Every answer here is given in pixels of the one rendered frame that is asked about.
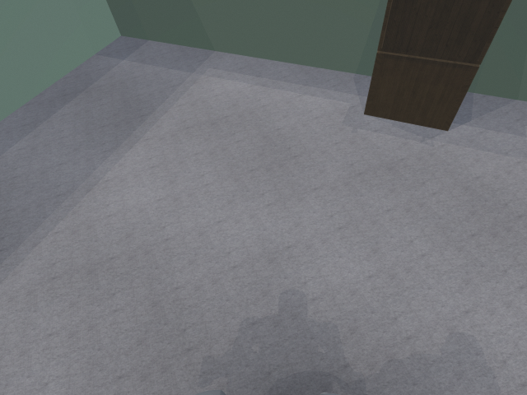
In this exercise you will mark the cupboard door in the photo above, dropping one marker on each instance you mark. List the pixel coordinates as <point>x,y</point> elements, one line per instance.
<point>444,28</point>

